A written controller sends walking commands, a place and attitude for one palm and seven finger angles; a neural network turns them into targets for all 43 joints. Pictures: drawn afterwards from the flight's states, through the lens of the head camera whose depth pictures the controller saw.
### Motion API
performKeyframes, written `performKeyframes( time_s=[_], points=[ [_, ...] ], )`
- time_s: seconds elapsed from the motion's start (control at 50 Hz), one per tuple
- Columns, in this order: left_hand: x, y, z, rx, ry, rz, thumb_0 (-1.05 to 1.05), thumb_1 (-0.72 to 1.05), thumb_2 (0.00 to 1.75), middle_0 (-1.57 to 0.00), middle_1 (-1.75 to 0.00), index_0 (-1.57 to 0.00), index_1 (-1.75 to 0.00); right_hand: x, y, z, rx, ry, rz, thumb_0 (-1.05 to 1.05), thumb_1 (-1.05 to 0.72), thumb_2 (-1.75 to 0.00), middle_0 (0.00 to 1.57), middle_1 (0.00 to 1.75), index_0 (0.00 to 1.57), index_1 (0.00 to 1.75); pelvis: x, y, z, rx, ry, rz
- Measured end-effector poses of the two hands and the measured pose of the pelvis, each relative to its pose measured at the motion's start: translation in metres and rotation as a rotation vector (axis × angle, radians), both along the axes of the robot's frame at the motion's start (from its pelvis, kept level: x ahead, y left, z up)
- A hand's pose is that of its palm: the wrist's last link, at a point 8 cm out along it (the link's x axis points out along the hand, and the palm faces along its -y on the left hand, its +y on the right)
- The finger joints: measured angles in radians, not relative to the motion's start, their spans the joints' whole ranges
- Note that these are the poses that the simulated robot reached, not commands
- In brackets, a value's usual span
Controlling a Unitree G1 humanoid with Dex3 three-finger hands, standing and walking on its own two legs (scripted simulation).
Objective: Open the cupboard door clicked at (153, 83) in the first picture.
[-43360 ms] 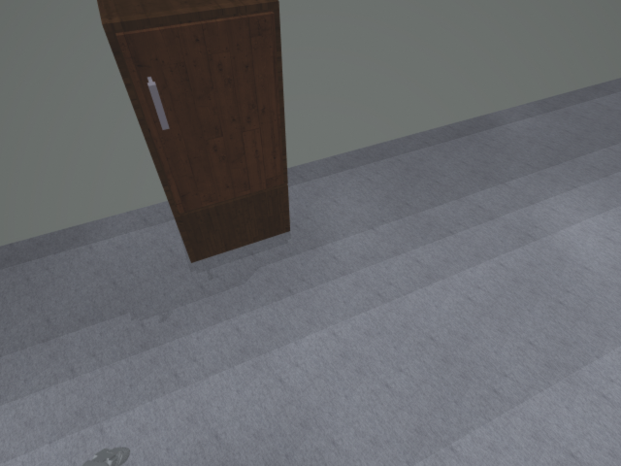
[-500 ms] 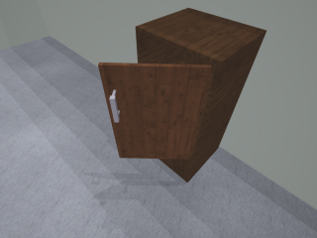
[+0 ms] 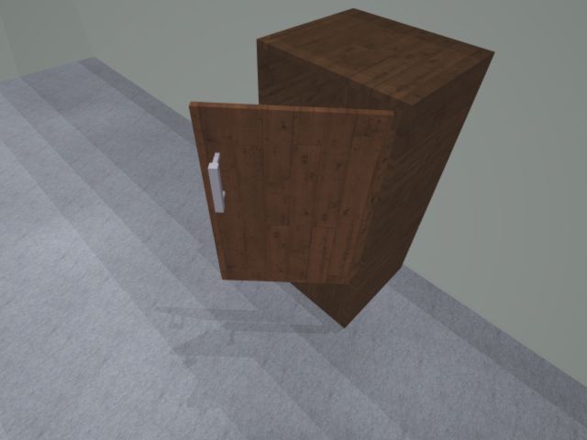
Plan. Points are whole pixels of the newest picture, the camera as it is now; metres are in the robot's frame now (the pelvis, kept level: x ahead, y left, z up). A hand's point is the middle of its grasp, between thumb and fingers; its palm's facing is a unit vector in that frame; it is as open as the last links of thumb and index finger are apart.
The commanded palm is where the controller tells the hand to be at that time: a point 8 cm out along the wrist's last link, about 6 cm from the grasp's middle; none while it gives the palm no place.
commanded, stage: come to a stop and stand still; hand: left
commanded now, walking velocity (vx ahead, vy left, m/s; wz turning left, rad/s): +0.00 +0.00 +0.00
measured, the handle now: (218, 183) +0.63 +0.21 -0.04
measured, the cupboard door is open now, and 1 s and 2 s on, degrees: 43 43 43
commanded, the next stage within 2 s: look again from close up in 1.34 s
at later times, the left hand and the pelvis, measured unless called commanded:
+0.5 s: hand out of the picture -0.04 +0.20 -0.18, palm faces +0.00 -0.98 -0.21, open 7.4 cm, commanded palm none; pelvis -0.05 +0.02 +0.00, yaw -2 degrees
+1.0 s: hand out of the picture -0.10 +0.14 -0.17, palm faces -0.02 -0.99 -0.14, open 7.4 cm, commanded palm none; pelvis -0.05 -0.01 +0.00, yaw -3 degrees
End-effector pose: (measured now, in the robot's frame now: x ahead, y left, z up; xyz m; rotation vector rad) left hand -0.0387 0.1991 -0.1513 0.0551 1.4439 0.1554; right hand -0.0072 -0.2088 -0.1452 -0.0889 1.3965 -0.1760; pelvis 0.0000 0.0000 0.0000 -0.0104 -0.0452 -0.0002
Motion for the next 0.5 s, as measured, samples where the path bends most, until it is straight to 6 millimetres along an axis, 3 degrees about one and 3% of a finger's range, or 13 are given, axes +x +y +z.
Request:
performKeyframes(
  time_s=[0.1,0.18,0.26,0.32,0.4,0.5],
  points=[
    [-0.011,0.011,-0.009,0.001,0.032,0.001,0.00,0.90,0.90,-0.20,-0.30,-0.20,-0.30,-0.008,-0.001,-0.002,-0.028,-0.020,-0.024,0.00,-0.91,-0.90,0.20,0.30,0.20,0.29,-0.009,0.007,-0.006,-0.019,-0.013,-0.005],
    [0.007,0.028,-0.024,-0.004,-0.002,-0.033,0.00,0.90,0.90,-0.20,-0.30,-0.20,-0.30,-0.030,0.004,-0.003,-0.066,-0.027,-0.059,0.00,-0.91,-0.90,0.20,0.30,0.20,0.29,-0.013,0.017,-0.014,-0.028,-0.022,-0.016],
    [0.031,0.043,-0.013,0.015,-0.096,-0.047,0.00,0.91,0.90,-0.20,-0.30,-0.20,-0.30,-0.052,0.017,0.004,-0.058,0.019,-0.043,0.00,-0.91,-0.90,0.20,0.30,0.20,0.29,-0.022,0.025,-0.006,-0.023,-0.012,-0.022],
    [0.036,0.050,-0.001,0.035,-0.135,-0.046,0.00,0.91,0.90,-0.20,-0.30,-0.20,-0.30,-0.055,0.024,0.008,-0.039,0.033,-0.027,0.00,-0.91,-0.90,0.20,0.30,0.20,0.29,-0.028,0.028,0.001,-0.024,0.018,-0.021],
    [0.025,0.052,0.006,0.051,-0.108,-0.070,0.00,0.91,0.90,-0.20,-0.30,-0.20,-0.30,-0.051,0.026,0.009,-0.027,0.005,-0.032,0.01,-0.91,-0.90,0.20,0.30,0.20,0.29,-0.036,0.027,0.005,-0.014,0.048,-0.031],
    [-0.009,0.048,0.007,0.077,-0.028,-0.080,0.00,0.91,0.90,-0.20,-0.30,-0.20,-0.30,-0.065,0.006,0.003,-0.029,0.016,-0.054,0.02,-0.93,-0.90,0.21,0.30,0.20,0.30,-0.050,0.019,0.001,0.033,0.071,-0.036]
  ],
)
